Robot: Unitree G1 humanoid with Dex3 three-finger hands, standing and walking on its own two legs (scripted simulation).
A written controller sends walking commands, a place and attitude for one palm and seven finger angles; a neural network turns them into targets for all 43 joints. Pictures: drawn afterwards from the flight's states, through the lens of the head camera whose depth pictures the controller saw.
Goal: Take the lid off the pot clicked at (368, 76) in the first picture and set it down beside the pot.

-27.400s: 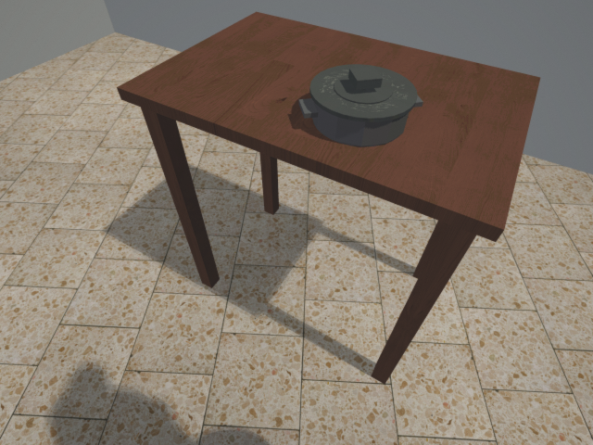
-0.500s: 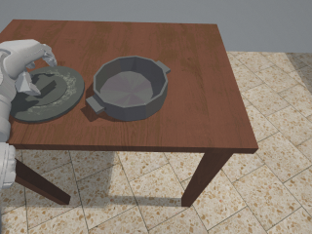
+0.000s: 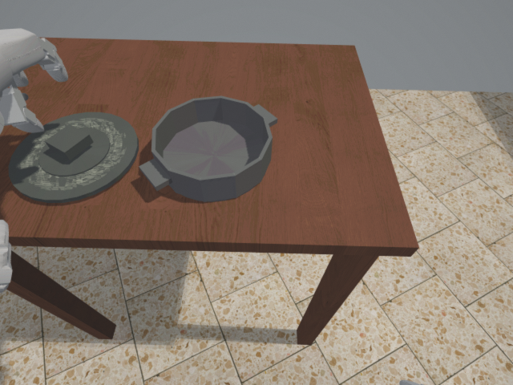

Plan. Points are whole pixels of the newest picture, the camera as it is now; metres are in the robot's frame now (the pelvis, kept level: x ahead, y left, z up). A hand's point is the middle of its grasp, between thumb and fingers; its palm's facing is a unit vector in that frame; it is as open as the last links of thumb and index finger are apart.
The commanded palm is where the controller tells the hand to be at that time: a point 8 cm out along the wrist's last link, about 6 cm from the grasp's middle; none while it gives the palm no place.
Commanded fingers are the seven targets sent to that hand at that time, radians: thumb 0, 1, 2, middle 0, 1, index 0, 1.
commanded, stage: raise the empty hand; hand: left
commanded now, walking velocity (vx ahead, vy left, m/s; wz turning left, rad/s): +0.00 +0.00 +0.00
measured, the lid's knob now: (69, 141) +0.48 +0.30 +0.11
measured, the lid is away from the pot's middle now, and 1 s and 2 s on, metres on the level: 0.24 0.24 0.24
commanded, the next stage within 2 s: draw the hand back to the body in 0.46 s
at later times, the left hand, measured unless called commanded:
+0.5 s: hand (9, 59) +0.48 +0.31 +0.25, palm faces -0.22 -0.06 -0.97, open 11.1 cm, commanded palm +0.46 +0.31 +0.31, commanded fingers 0.00 -0.14 0.92 -0.49 -0.58 -0.49 -0.58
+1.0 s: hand out of the picture +0.41 +0.31 +0.25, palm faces -0.14 -0.03 -0.99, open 11.1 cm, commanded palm +0.38 +0.30 +0.31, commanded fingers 0.00 -0.14 0.92 -0.49 -0.58 -0.49 -0.58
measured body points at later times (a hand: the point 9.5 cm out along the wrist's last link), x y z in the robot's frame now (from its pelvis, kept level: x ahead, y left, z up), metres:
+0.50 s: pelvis +0.01 +0.01 +0.00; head +0.06 +0.00 +0.45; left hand +0.49 +0.31 +0.30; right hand +0.07 -0.26 -0.13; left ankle -0.03 +0.08 -0.74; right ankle +0.00 -0.13 -0.74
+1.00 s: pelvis +0.00 +0.00 +0.00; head +0.03 -0.02 +0.45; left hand +0.42 +0.31 +0.30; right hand +0.16 -0.24 -0.11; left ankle -0.03 +0.08 -0.74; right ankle +0.00 -0.13 -0.74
